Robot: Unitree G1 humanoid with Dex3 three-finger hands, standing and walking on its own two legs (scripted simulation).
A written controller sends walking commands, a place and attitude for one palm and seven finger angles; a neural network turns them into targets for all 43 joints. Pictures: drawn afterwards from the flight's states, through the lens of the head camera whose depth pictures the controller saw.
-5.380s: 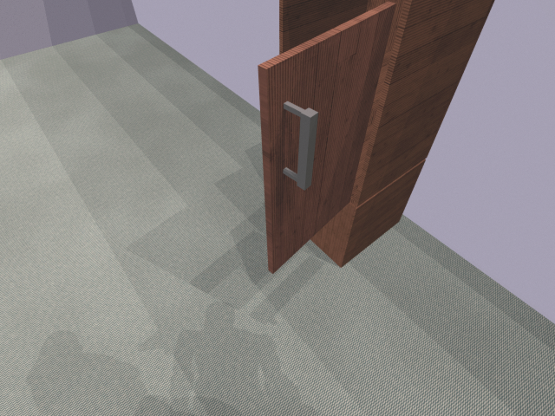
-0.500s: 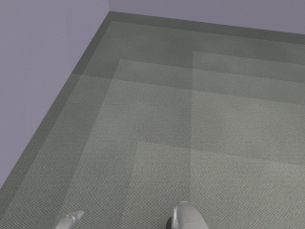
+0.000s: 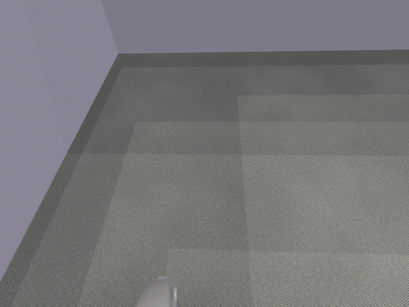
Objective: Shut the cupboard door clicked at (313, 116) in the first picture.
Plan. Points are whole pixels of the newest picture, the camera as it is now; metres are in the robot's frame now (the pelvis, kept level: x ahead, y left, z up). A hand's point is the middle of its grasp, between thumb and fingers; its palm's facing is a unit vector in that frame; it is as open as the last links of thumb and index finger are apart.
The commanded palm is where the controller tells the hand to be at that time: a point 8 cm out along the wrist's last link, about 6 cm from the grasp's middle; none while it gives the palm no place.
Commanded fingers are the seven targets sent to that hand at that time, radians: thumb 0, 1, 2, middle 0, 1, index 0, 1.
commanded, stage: walk around to get in front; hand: left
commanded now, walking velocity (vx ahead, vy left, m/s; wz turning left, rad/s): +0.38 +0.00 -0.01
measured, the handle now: out of the picture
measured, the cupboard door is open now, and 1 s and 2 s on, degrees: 98 98 98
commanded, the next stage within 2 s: walk to a spot facing it in 0.32 s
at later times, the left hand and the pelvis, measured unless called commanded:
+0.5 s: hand (144, 235) +0.31 +0.20 -0.18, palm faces -0.02 -0.98 -0.19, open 7.3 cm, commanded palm none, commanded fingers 0.00 0.90 0.90 -0.20 -0.30 -0.20 -0.30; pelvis +0.28 +0.02 +0.00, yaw -3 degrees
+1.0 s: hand (160, 182) +0.50 +0.19 -0.20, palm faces +0.27 -0.95 -0.15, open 7.2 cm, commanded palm none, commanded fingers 0.00 0.90 0.90 -0.20 -0.30 -0.20 -0.30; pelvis +0.43 +0.00 -0.03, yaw +15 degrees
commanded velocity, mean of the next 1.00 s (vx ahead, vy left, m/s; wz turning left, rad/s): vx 0.14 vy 0.00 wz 0.33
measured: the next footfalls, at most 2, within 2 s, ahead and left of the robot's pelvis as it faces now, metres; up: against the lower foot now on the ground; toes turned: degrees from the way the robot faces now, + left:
left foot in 0.24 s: +0.26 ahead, +0.09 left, +0.00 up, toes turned +4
right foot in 0.64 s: +0.49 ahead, -0.14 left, +0.00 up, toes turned -5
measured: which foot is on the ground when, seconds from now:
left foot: up 0.00-0.22, down 0.24-0.66, up 0.68-0.98, down 1.00-1.00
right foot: down 0.00-0.22, up 0.24-0.62, down 0.64-1.00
